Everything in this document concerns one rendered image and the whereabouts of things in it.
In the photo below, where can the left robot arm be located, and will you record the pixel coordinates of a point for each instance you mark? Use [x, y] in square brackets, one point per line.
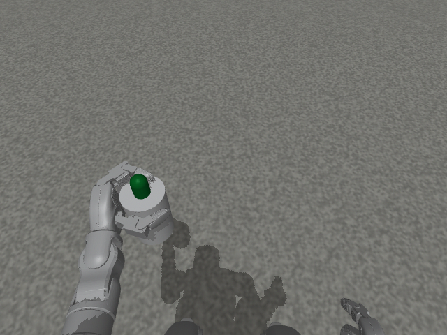
[94, 304]

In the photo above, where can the bottle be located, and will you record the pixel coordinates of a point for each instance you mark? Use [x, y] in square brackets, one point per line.
[142, 198]

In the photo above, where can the left robot hand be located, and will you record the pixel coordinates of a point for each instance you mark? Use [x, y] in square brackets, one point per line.
[106, 211]

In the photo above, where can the right robot hand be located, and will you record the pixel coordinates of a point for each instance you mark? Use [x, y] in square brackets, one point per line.
[360, 315]

